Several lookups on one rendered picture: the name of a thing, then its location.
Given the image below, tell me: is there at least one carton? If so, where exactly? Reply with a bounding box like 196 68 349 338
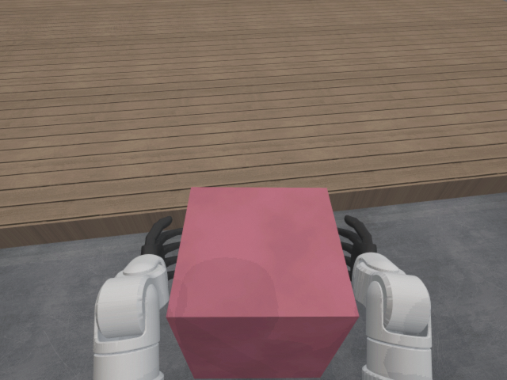
166 187 359 378

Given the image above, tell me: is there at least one robot right hand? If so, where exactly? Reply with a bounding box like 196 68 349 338
337 215 377 282

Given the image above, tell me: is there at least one robot left hand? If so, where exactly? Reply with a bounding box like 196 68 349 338
140 216 183 280

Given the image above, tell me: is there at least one left robot forearm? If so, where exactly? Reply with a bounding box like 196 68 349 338
93 254 170 380

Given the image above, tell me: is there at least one right robot forearm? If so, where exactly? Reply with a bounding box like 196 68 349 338
352 253 433 380

